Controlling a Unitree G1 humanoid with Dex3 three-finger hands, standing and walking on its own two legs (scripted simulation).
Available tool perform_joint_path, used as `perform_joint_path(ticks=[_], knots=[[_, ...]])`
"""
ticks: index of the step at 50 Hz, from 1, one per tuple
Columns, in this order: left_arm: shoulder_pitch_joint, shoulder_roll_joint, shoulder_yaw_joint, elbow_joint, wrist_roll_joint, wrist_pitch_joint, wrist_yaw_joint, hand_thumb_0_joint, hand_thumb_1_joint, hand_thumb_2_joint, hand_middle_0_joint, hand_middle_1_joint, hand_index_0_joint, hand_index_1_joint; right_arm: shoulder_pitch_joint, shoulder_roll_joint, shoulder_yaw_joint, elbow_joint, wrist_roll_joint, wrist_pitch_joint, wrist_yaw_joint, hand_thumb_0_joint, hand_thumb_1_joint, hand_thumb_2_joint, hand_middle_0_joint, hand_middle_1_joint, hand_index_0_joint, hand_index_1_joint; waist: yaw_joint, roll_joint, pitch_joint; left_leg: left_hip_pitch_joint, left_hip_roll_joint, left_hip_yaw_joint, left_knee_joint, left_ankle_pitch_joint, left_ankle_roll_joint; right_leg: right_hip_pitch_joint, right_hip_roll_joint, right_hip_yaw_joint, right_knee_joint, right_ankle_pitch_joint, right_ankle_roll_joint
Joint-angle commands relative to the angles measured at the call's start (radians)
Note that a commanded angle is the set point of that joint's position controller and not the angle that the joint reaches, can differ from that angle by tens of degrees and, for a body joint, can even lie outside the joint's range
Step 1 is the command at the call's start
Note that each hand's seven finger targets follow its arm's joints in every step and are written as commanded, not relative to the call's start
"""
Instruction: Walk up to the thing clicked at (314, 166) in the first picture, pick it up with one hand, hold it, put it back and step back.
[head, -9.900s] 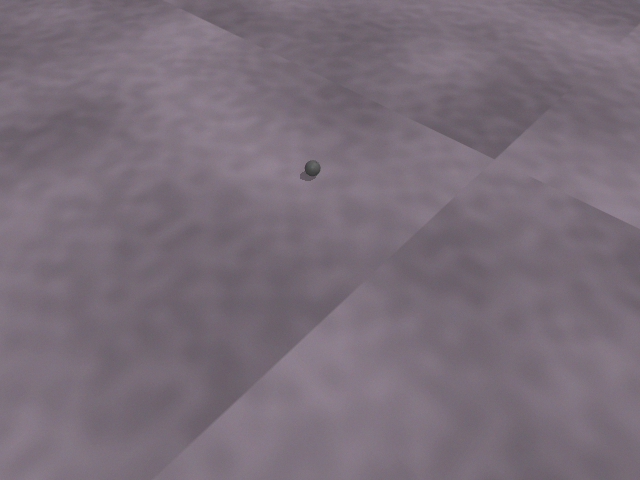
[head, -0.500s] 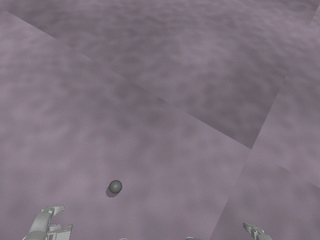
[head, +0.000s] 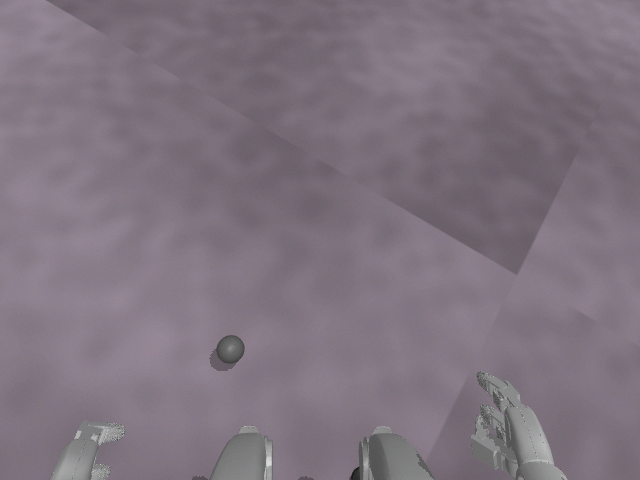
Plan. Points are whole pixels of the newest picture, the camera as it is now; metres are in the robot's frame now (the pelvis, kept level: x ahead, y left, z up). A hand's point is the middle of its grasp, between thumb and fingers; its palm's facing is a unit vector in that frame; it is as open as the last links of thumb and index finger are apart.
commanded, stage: rise first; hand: left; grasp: from above
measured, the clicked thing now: (230, 349) +0.44 +0.21 -0.65
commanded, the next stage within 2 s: none
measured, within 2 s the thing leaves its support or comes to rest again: neither
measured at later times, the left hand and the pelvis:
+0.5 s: hand (148, 439) +0.20 +0.27 -0.29, palm faces -0.42 -0.60 -0.68, open 14.0 cm; pelvis -0.04 -0.01 -0.14, yaw +0 degrees
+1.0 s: hand (173, 385) +0.31 +0.29 -0.44, palm faces -0.48 -0.20 -0.85, open 14.1 cm; pelvis -0.09 -0.01 -0.29, yaw -4 degrees
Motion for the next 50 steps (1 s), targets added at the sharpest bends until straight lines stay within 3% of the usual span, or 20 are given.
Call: perform_joint_path(ticks=[1, 5, 9, 15, 17, 19, 22, 25, 29, 31, 32, 37, 40, 41, 43, 46, 50], knots=[[0.05, 0.155, 0.056, -0.16, 0.022, 0.003, 0.019, 0.0, -0.592, 1.009, -0.077, -1.068, -0.064, -1.081, 0.018, -0.157, -0.061, -0.137, 0.003, -0.054, -0.015, 0.0, -0.886, -0.899, 0.2, 0.3, 0.2, 0.3, -0.008, 0.095, -0.266, 0.161, -0.015, -0.031, -0.119, 0.327, -0.005, 0.052, 0.04, -0.006, -0.061, 0.231, -0.048], [0.085, 0.156, 0.061, -0.212, 0.039, 0.008, 0.024, 0.0, -0.594, 1.003, -0.078, -1.076, -0.069, -1.086, 0.015, -0.15, -0.057, -0.166, 0.006, -0.066, -0.011, 0.0, -0.898, -0.901, 0.2, 0.3, 0.2, 0.3, 0.001, 0.083, -0.298, 0.1, -0.024, -0.018, -0.061, 0.304, 0.003, 0.019, 0.039, -0.002, -0.017, 0.225, -0.051], [0.007, 0.184, 0.055, -0.213, 0.075, -0.01, 0.029, 0.0, -0.592, 1.007, -0.077, -1.081, -0.066, -1.092, -0.002, -0.158, -0.056, -0.162, 0.009, -0.081, -0.009, 0.0, -0.888, -0.899, 0.2, 0.3, 0.2, 0.3, -0.022, 0.085, -0.295, 0.025, -0.022, -0.031, 0.001, 0.273, 0.002, -0.073, 0.038, 0.0, 0.053, 0.199, -0.051], [-0.179, 0.235, 0.056, -0.084, 0.2, -0.123, 0.038, 0.0, -0.562, 1.001, -0.071, -1.077, -0.062, -1.086, -0.024, -0.186, -0.069, -0.124, 0.004, -0.107, 0.01, 0.0, -0.856, -0.89, 0.2, 0.3, 0.2, 0.3, -0.029, 0.086, -0.318, -0.179, -0.028, -0.043, 0.173, 0.165, 0.002, -0.316, 0.031, 0.01, 0.25, 0.109, -0.053], [-0.202, 0.259, 0.06, -0.071, 0.25, -0.168, 0.046, 0.0, -0.54, 0.989, -0.067, -1.077, -0.068, -1.077, -0.028, -0.195, -0.077, -0.116, 0.004, -0.114, 0.017, 0.0, -0.85, -0.888, 0.2, 0.3, 0.2, 0.3, -0.011, 0.114, -0.374, -0.209, -0.03, -0.041, 0.217, 0.128, -0.001, -0.373, 0.028, 0.015, 0.309, 0.084, -0.054], [-0.273, 0.259, 0.028, -0.092, 0.292, -0.212, 0.056, 0.0, -0.542, 0.996, -0.07, -1.087, -0.068, -1.09, -0.029, -0.205, -0.084, -0.104, 0.007, -0.117, 0.023, 0.0, -0.849, -0.889, 0.2, 0.3, 0.2, 0.3, -0.027, 0.122, -0.45, -0.24, -0.03, -0.043, 0.275, 0.13, -0.002, -0.432, 0.03, 0.018, 0.367, 0.093, -0.055], [-0.325, 0.301, 0.042, -0.016, 0.354, -0.259, 0.086, 0.0, -0.537, 0.992, -0.062, -1.092, -0.067, -1.087, -0.035, -0.221, -0.089, -0.078, 0.01, -0.115, 0.032, 0.0, -0.861, -0.892, 0.2, 0.3, 0.2, 0.3, -0.013, 0.123, -0.495, -0.325, -0.034, -0.046, 0.358, 0.122, -0.003, -0.526, 0.029, 0.013, 0.451, 0.083, -0.056], [-0.411, 0.387, 0.085, 0.017, 0.422, -0.281, 0.128, 0.0, -0.562, 1.013, -0.062, -1.077, -0.058, -1.081, -0.024, -0.233, -0.095, -0.045, 0.01, -0.102, 0.039, 0.0, -0.874, -0.897, 0.2, 0.3, 0.2, 0.3, 0.001, 0.134, -0.587, -0.372, -0.037, -0.037, 0.451, 0.177, 0.0, -0.572, 0.026, 0.014, 0.527, 0.124, -0.057], [-0.574, 0.402, 0.069, 0.121, 0.499, -0.296, 0.167, 0.0, -0.537, 1.004, -0.053, -1.076, -0.059, -1.071, -0.004, -0.234, -0.099, -0.007, 0.005, -0.087, 0.048, 0.0, -0.869, -0.894, 0.2, 0.3, 0.2, 0.3, -0.011, 0.077, -0.64, -0.506, -0.046, -0.014, 0.566, 0.152, 0.014, -0.61, 0.028, 0.012, 0.578, 0.12, -0.051], [-0.654, 0.476, 0.099, 0.168, 0.535, -0.305, 0.181, 0.0, -0.561, 1.026, -0.06, -1.059, -0.052, -1.068, 0.013, -0.237, -0.101, 0.013, 0.002, -0.078, 0.052, 0.0, -0.873, -0.896, 0.2, 0.3, 0.2, 0.3, 0.004, 0.063, -0.7, -0.567, -0.048, 0.005, 0.627, 0.148, 0.022, -0.592, 0.029, 0.02, 0.603, 0.124, -0.045], [-0.687, 0.484, 0.098, 0.194, 0.552, -0.31, 0.185, 0.0, -0.55, 1.017, -0.06, -1.063, -0.058, -1.065, 0.019, -0.238, -0.101, 0.018, -0.002, -0.074, 0.054, 0.0, -0.874, -0.896, 0.2, 0.3, 0.2, 0.3, 0.0, 0.042, -0.716, -0.594, -0.048, 0.009, 0.651, 0.134, 0.025, -0.589, 0.028, 0.019, 0.612, 0.115, -0.042], [-0.859, 0.561, 0.094, 0.294, 0.624, -0.346, 0.183, 0.0, -0.552, 1.027, -0.068, -1.054, -0.064, -1.058, 0.034, -0.24, -0.103, 0.05, -0.018, -0.052, 0.06, 0.0, -0.885, -0.899, 0.2, 0.3, 0.2, 0.3, -0.016, 0.028, -0.717, -0.712, -0.049, 0.018, 0.718, 0.002, 0.033, -0.646, 0.033, 0.016, 0.644, -0.025, -0.04], [-0.945, 0.557, 0.062, 0.344, 0.669, -0.371, 0.177, 0.0, -0.565, 1.043, -0.066, -1.054, -0.057, -1.064, 0.048, -0.241, -0.101, 0.065, -0.025, -0.038, 0.065, 0.0, -0.889, -0.901, 0.2, 0.3, 0.2, 0.3, -0.035, 0.048, -0.677, -0.773, -0.052, 0.013, 0.745, -0.072, 0.035, -0.72, 0.037, 0.003, 0.676, -0.105, -0.044], [-0.959, 0.593, 0.08, 0.362, 0.683, -0.381, 0.182, 0.0, -0.554, 1.033, -0.063, -1.059, -0.061, -1.062, 0.047, -0.243, -0.101, 0.068, -0.026, -0.033, 0.065, 0.0, -0.89, -0.901, 0.2, 0.3, 0.2, 0.3, -0.029, 0.053, -0.67, -0.78, -0.052, 0.01, 0.75, -0.098, 0.035, -0.74, 0.041, -0.002, 0.687, -0.138, -0.047], [-0.996, 0.601, 0.076, 0.375, 0.711, -0.4, 0.192, 0.0, -0.564, 1.039, -0.064, -1.039, -0.057, -1.047, 0.053, -0.246, -0.095, 0.076, -0.03, -0.024, 0.069, 0.0, -0.897, -0.902, 0.2, 0.3, 0.2, 0.3, -0.03, 0.092, -0.668, -0.775, -0.05, 0.001, 0.756, -0.113, 0.032, -0.787, 0.042, -0.02, 0.722, -0.144, -0.051], [-1.068, 0.604, 0.056, 0.405, 0.762, -0.424, 0.212, 0.0, -0.574, 1.051, -0.067, -1.011, -0.05, -1.028, 0.068, -0.247, -0.09, 0.091, -0.036, -0.007, 0.074, 0.0, -0.898, -0.903, 0.2, 0.3, 0.2, 0.3, -0.059, 0.125, -0.637, -0.78, -0.05, -0.011, 0.778, -0.12, 0.031, -0.854, 0.043, -0.037, 0.755, -0.14, -0.056], [-1.098, 0.619, 0.057, 0.477, 0.832, -0.438, 0.26, 0.0, -0.559, 1.039, -0.065, -1.0, -0.054, -1.012, 0.085, -0.261, -0.082, 0.109, -0.045, 0.021, 0.088, 0.0, -0.898, -0.903, 0.2, 0.3, 0.2, 0.3, -0.063, 0.186, -0.617, -0.753, -0.047, -0.044, 0.789, -0.085, 0.02, -0.957, 0.038, -0.064, 0.827, -0.097, -0.064]])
